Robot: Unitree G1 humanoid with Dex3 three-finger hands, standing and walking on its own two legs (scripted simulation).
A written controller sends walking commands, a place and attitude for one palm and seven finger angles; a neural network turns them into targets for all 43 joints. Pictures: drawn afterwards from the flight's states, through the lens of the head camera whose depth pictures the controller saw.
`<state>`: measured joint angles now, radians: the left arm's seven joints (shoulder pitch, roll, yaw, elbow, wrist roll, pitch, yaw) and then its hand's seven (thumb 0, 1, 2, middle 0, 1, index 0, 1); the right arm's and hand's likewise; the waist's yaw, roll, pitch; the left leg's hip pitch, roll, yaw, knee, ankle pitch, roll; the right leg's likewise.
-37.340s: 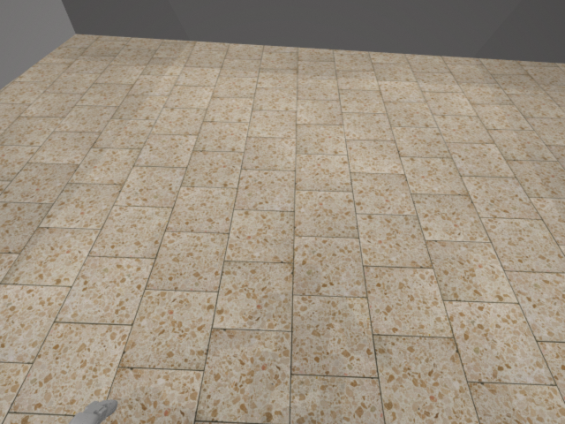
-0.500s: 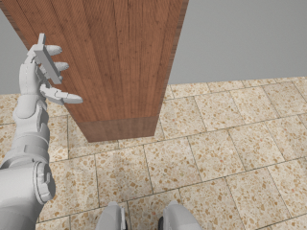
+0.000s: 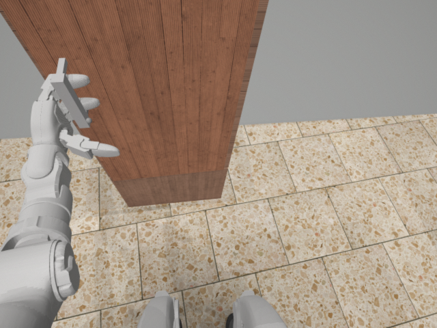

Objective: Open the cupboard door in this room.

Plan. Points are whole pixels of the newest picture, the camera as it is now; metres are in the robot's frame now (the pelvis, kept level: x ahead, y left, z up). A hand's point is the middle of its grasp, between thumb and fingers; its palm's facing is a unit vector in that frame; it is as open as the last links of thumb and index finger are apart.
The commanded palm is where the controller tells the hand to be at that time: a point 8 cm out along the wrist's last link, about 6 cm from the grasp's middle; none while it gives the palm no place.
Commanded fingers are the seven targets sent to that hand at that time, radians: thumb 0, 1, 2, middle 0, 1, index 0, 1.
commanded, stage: close the thumb around the handle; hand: left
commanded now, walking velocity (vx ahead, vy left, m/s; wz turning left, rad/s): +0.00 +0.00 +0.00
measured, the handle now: (74, 95) +0.52 +0.25 +0.06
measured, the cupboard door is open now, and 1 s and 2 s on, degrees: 1 4 48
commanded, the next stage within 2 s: pull the door open along its arc in 0.70 s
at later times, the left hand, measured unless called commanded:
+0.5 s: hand (87, 122) +0.47 +0.22 +0.06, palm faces +0.09 -1.00 -0.01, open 7.7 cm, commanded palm +0.44 +0.26 +0.06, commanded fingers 0.00 0.90 0.90 -0.40 -1.35 -0.40 -1.35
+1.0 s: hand (88, 125) +0.46 +0.21 +0.06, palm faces +0.08 -1.00 -0.01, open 5.5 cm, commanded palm +0.41 +0.26 +0.06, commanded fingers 0.00 0.90 0.90 -0.40 -1.35 -0.40 -1.35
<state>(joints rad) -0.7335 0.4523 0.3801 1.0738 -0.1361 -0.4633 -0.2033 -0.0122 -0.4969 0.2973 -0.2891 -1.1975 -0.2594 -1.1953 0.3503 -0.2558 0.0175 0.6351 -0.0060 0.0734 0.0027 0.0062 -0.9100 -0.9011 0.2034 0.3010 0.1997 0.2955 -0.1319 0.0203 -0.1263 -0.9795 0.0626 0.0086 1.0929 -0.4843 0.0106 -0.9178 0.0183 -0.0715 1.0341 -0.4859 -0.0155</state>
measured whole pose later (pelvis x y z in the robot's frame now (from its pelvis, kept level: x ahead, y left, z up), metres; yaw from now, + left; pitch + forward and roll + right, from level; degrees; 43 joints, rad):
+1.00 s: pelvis -0.01 +0.01 +0.00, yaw -1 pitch +21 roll -3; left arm -0.69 0.43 0.39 1.02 -0.15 -0.45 -0.21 0.01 0.77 0.82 -0.38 -1.35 -0.37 -1.34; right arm 0.36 -0.25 0.02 0.62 0.00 0.07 0.00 0.01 -0.91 -0.90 0.20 0.30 0.20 0.30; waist -0.13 0.02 -0.13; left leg -0.98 0.06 0.03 1.10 -0.48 0.02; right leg -0.93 0.02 -0.05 1.04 -0.47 0.00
